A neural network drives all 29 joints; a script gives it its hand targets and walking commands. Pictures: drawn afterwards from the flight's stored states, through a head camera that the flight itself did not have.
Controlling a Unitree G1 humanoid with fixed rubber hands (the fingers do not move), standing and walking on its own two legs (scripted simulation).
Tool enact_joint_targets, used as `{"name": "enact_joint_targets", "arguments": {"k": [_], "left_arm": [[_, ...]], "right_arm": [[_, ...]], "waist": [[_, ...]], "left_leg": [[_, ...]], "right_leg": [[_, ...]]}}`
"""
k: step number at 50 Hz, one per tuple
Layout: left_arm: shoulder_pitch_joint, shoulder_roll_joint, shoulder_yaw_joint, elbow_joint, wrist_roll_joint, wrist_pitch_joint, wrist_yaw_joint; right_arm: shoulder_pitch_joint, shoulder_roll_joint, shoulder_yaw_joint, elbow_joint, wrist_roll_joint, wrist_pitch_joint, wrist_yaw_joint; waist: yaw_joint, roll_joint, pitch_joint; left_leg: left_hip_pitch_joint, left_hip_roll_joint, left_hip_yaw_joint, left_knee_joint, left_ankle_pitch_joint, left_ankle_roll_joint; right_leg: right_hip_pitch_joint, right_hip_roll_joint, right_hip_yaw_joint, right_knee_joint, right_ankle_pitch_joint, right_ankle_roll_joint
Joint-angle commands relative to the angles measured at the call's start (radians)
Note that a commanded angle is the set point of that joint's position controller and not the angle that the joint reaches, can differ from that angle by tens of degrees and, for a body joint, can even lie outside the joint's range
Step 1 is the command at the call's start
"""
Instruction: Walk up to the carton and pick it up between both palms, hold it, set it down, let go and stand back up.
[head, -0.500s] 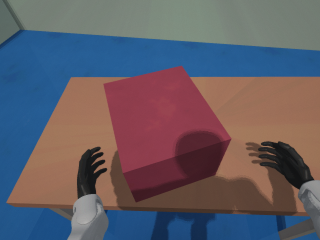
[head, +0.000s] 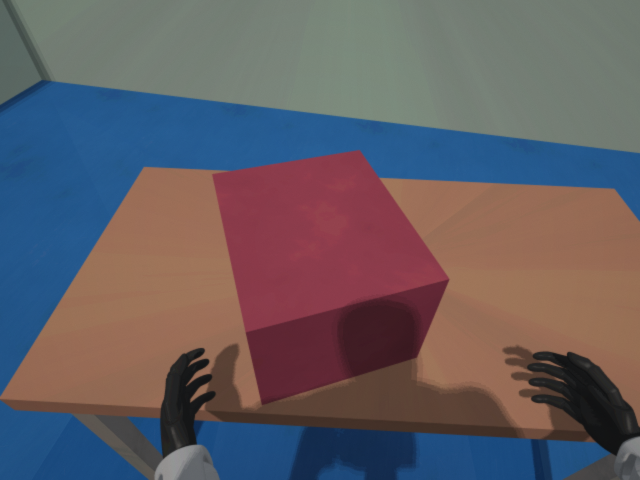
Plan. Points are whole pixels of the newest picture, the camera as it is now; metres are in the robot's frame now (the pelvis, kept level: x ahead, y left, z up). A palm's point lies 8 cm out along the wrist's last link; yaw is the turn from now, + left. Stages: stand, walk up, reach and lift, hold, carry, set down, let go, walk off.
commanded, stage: set down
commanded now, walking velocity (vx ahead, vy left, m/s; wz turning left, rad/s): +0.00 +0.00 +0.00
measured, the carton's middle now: (315, 266) +0.44 +0.05 +0.01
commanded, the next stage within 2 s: let go in 1.46 s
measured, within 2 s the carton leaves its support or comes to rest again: neither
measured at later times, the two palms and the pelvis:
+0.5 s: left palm (191, 466) +0.16 +0.18 -0.01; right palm (611, 457) +0.18 -0.29 +0.00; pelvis +0.00 -0.01 +0.00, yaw +0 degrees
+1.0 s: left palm (177, 456) +0.17 +0.20 -0.02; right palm (577, 468) +0.17 -0.26 -0.02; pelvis +0.02 +0.03 +0.01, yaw -1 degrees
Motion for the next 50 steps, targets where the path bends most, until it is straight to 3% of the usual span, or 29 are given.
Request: {"name": "enact_joint_targets", "arguments": {"k": [1,5,8,9,14,17,19,20,21,23,24,25,30,31,35,37,39,42,45,46,50], "left_arm": [[-0.258,-0.016,-0.070,-0.221,-0.008,-0.059,0.013],[-0.219,-0.022,-0.041,-0.125,0.008,-0.024,0.008],[-0.156,-0.024,-0.003,-0.118,0.022,-0.018,0.003],[-0.133,-0.037,-0.007,-0.084,0.032,-0.012,-0.001],[-0.084,-0.037,-0.005,-0.125,0.043,-0.032,-0.016],[-0.087,-0.025,-0.012,-0.121,0.035,-0.066,-0.027],[-0.117,-0.010,-0.019,-0.175,0.012,-0.093,-0.028],[-0.080,-0.005,-0.021,-0.122,0.017,-0.092,-0.032],[-0.101,0.004,-0.030,-0.172,0.010,-0.100,-0.032],[-0.127,0.034,-0.034,-0.135,0.005,-0.091,-0.040],[-0.138,0.038,-0.034,-0.213,-0.005,-0.107,-0.026],[-0.125,0.045,-0.046,-0.141,-0.009,-0.102,-0.033],[-0.071,0.068,-0.033,-0.059,0.009,-0.072,-0.066],[-0.057,0.075,-0.027,-0.016,0.009,-0.064,-0.077],[-0.033,0.090,-0.010,-0.025,0.021,-0.078,-0.079],[-0.047,0.116,0.001,0.062,0.025,-0.075,-0.102],[-0.048,0.122,0.015,0.051,0.025,-0.087,-0.108],[-0.037,0.126,0.011,0.116,0.035,-0.090,-0.120],[-0.036,0.128,0.005,0.199,0.039,-0.069,-0.135],[-0.035,0.121,0.002,0.181,0.040,-0.070,-0.131],[-0.043,0.125,-0.002,0.257,0.048,-0.043,-0.141]], "right_arm": [[-0.214,-0.304,-0.147,-0.167,0.009,-0.050,0.005],[-0.185,-0.307,-0.123,-0.115,0.008,-0.027,0.004],[-0.142,-0.313,-0.112,-0.136,0.006,-0.032,-0.001],[-0.130,-0.308,-0.102,-0.116,0.002,-0.028,-0.002],[-0.055,-0.295,-0.091,-0.169,-0.001,-0.039,-0.017],[-0.031,-0.269,-0.093,-0.181,-0.014,-0.046,-0.025],[-0.030,-0.257,-0.100,-0.230,-0.011,-0.055,-0.028],[0.006,-0.237,-0.083,-0.211,-0.019,-0.051,-0.032],[0.000,-0.233,-0.093,-0.233,-0.015,-0.053,-0.035],[0.004,-0.207,-0.088,-0.198,-0.035,-0.035,-0.045],[-0.011,-0.222,-0.111,-0.250,-0.022,-0.045,-0.039],[0.009,-0.202,-0.101,-0.213,-0.041,-0.038,-0.048],[0.052,-0.160,-0.105,-0.151,-0.078,-0.015,-0.073],[0.063,-0.148,-0.094,-0.127,-0.094,-0.008,-0.080],[0.073,-0.144,-0.106,-0.154,-0.110,-0.021,-0.081],[0.069,-0.105,-0.099,-0.140,-0.147,-0.011,-0.099],[0.079,-0.094,-0.097,-0.154,-0.156,-0.014,-0.108],[0.083,-0.066,-0.077,-0.128,-0.172,-0.003,-0.113],[0.073,-0.049,-0.083,-0.079,-0.214,0.021,-0.121],[0.072,-0.053,-0.090,-0.082,-0.217,0.023,-0.115],[0.065,-0.028,-0.081,-0.039,-0.250,0.058,-0.118]], "waist": [[0.001,-0.056,-0.109],[0.026,-0.070,-0.074],[0.044,-0.126,-0.081],[0.036,-0.133,-0.037],[0.024,-0.167,-0.017],[0.006,-0.171,-0.011],[0.005,-0.161,-0.049],[0.006,-0.164,-0.010],[0.002,-0.146,-0.036],[-0.011,-0.119,-0.030],[0.004,-0.099,-0.078],[-0.018,-0.105,-0.046],[-0.021,-0.052,-0.033],[-0.022,-0.063,-0.010],[-0.002,-0.048,-0.031],[-0.010,-0.067,0.009],[0.000,-0.067,0.001],[0.014,-0.042,0.029],[0.004,-0.045,0.099],[0.014,-0.024,0.099],[0.009,-0.034,0.150]], "left_leg": [[-0.190,-0.030,-0.011,-0.110,0.008,0.012],[-0.198,-0.028,-0.005,-0.127,0.010,0.020],[-0.196,-0.032,-0.003,-0.125,0.067,0.027],[-0.198,-0.036,0.001,-0.126,0.078,0.025],[-0.178,-0.050,0.008,-0.114,0.132,0.021],[-0.210,-0.057,0.016,-0.101,0.096,0.017],[-0.242,-0.058,0.013,-0.080,0.090,0.014],[-0.251,-0.064,0.018,-0.077,0.085,0.014],[-0.242,-0.060,0.011,-0.073,0.088,0.011],[-0.246,-0.065,0.014,-0.071,0.033,0.008],[-0.240,-0.058,0.011,-0.071,0.061,0.007],[-0.241,-0.064,0.011,-0.065,0.039,0.007],[-0.149,-0.062,0.008,-0.100,0.056,0.007],[-0.149,-0.067,0.012,-0.105,0.065,0.006],[-0.122,-0.059,0.008,-0.127,0.153,0.004],[-0.120,-0.065,0.015,-0.139,0.134,0.008],[-0.130,-0.064,0.020,-0.151,0.156,0.005],[-0.087,-0.056,0.023,-0.179,0.179,0.005],[-0.051,-0.045,0.020,-0.211,0.164,0.008],[-0.033,-0.037,0.018,-0.220,0.186,0.003],[-0.021,-0.025,0.018,-0.241,0.167,0.008]], "right_leg": [[0.221,-0.077,0.225,-0.097,-0.170,-0.006],[0.240,-0.068,0.228,-0.099,-0.175,-0.012],[0.291,-0.060,0.232,-0.094,-0.105,-0.012],[0.288,-0.059,0.238,-0.103,-0.095,-0.013],[0.321,-0.068,0.258,-0.113,-0.017,-0.004],[0.318,-0.084,0.281,-0.114,-0.050,0.005],[0.314,-0.103,0.306,-0.111,-0.104,0.013],[0.312,-0.112,0.321,-0.123,-0.125,0.017],[0.308,-0.112,0.316,-0.115,-0.127,0.017],[0.297,-0.125,0.325,-0.117,-0.188,0.022],[0.299,-0.120,0.310,-0.105,-0.192,0.020],[0.289,-0.128,0.320,-0.113,-0.193,0.029],[0.279,-0.105,0.263,-0.102,-0.089,0.015],[0.288,-0.104,0.261,-0.107,-0.058,0.021],[0.322,-0.080,0.215,-0.088,0.058,0.011],[0.335,-0.082,0.212,-0.095,0.091,0.019],[0.364,-0.083,0.213,-0.096,0.113,0.026],[0.358,-0.072,0.190,-0.105,0.133,0.014],[0.322,-0.058,0.163,-0.137,0.105,0.004],[0.316,-0.049,0.146,-0.138,0.096,-0.008],[0.317,-0.047,0.141,-0.161,0.073,-0.013]]}}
